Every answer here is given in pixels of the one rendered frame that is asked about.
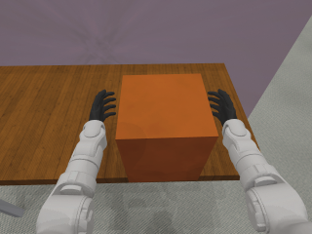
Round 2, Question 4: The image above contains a robot right upper arm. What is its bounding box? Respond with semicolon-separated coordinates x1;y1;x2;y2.
245;182;312;234

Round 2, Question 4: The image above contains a right robot hand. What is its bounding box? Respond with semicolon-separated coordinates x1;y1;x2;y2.
208;89;238;127

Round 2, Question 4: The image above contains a robot left upper arm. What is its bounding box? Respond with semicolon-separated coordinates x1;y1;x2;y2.
36;195;95;234

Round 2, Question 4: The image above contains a carton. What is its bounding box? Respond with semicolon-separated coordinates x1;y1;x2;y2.
115;73;218;183

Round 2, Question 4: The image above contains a robot left forearm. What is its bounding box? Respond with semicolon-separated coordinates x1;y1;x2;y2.
36;120;107;234

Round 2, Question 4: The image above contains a robot right forearm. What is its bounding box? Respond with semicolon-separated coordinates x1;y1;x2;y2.
221;119;308;220

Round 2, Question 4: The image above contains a table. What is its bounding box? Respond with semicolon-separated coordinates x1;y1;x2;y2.
0;62;261;217

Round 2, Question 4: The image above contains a left robot hand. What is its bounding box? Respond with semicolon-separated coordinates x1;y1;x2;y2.
89;89;116;122

